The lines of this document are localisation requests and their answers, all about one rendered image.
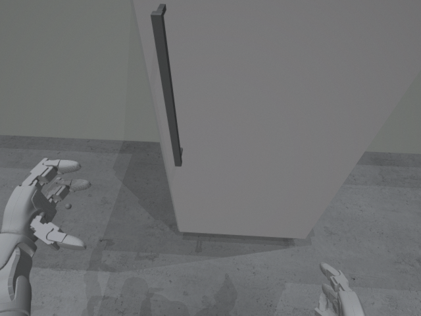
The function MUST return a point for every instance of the left robot hand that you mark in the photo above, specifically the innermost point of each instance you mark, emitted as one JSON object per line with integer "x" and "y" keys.
{"x": 22, "y": 211}

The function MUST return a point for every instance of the right robot hand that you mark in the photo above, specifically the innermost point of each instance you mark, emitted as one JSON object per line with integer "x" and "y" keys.
{"x": 345, "y": 301}

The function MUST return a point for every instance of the fridge door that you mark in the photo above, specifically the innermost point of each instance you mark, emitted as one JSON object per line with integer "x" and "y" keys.
{"x": 276, "y": 101}

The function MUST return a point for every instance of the robot left forearm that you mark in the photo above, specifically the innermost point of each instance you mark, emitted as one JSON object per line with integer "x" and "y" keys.
{"x": 16, "y": 252}

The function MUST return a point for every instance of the handle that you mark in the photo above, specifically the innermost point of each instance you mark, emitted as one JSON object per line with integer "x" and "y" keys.
{"x": 157, "y": 19}

